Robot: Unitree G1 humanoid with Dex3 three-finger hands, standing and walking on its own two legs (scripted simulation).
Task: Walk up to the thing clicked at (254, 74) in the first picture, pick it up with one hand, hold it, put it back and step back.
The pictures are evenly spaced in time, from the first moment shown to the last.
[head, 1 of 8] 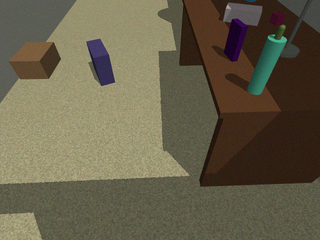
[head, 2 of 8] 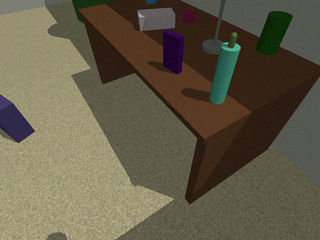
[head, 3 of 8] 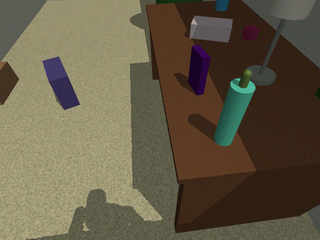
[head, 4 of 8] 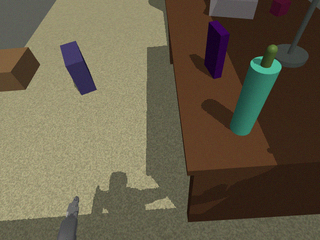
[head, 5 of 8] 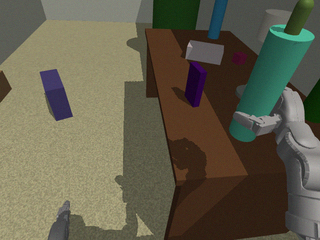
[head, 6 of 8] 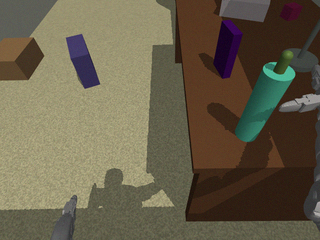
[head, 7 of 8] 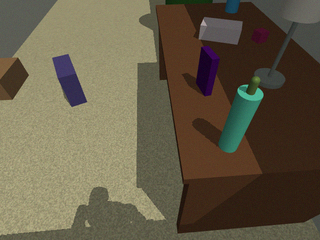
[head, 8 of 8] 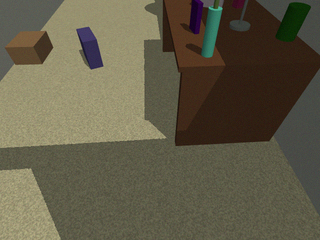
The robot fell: no
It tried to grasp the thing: yes
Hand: right
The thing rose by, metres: 0.23
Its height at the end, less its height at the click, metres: +0.00
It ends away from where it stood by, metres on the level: 0.02
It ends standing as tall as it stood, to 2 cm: yes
